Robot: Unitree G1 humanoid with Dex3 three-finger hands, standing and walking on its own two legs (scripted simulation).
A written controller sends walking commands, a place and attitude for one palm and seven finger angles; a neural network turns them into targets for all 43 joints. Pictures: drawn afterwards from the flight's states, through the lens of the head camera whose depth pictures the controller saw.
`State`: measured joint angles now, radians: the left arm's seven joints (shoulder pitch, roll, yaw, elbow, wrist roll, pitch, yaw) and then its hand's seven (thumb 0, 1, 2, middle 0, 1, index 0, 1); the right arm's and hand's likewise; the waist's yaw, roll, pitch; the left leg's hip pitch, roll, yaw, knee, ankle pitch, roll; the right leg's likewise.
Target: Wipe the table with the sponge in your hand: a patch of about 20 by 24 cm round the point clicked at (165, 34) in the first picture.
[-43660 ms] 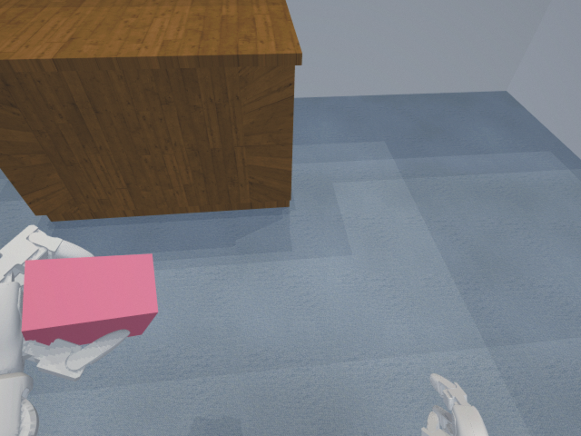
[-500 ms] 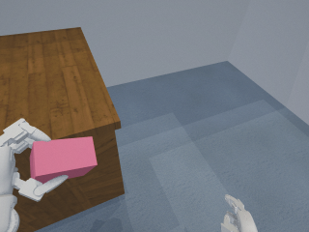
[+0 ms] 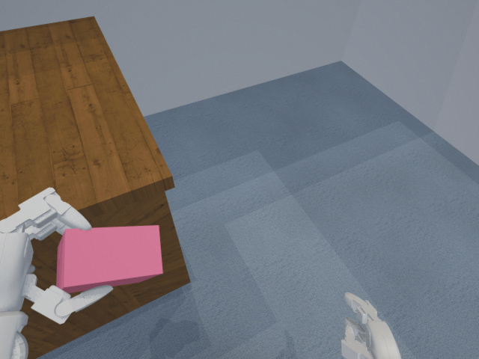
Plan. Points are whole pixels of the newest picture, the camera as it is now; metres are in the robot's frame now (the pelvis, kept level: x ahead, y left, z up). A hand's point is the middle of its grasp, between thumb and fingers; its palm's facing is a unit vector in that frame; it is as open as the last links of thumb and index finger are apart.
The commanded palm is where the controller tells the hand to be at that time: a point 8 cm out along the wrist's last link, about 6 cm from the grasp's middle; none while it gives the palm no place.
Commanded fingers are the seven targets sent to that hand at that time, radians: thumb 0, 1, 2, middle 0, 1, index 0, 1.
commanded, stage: come to a stop and stand still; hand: left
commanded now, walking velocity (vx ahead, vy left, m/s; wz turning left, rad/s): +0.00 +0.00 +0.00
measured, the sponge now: (121, 258) +0.23 +0.18 +0.09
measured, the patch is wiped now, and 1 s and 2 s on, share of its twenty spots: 0.90 0.90 0.90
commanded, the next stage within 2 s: step back with the hand held close in 0.76 s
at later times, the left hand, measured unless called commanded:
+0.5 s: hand (41, 255) +0.21 +0.25 +0.14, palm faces +0.39 -0.84 -0.38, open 10.1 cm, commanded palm +0.15 +0.28 +0.18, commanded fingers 0.00 0.10 1.30 -1.20 -1.60 -1.20 -1.60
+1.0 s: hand (46, 255) +0.21 +0.24 +0.15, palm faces +0.38 -0.84 -0.38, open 10.1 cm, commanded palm +0.15 +0.27 +0.18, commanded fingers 0.00 0.10 1.30 -1.20 -1.60 -1.20 -1.60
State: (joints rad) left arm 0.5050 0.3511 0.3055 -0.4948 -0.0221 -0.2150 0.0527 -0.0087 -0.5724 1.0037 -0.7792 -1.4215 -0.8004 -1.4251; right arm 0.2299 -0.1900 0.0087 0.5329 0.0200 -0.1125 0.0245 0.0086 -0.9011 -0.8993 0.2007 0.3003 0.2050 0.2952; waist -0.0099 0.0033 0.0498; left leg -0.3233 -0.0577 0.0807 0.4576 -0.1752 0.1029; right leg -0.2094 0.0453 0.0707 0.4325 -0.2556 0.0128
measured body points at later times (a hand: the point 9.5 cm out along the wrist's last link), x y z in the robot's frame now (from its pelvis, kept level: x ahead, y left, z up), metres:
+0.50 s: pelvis +0.00 -0.01 +0.00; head +0.00 +0.01 +0.45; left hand +0.19 +0.30 +0.16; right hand +0.20 -0.21 -0.05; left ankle +0.04 +0.04 -0.74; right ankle -0.02 -0.13 -0.74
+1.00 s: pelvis +0.00 -0.01 +0.01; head +0.01 +0.00 +0.45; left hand +0.18 +0.28 +0.17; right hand +0.18 -0.23 -0.06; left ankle +0.04 +0.04 -0.74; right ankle -0.02 -0.13 -0.74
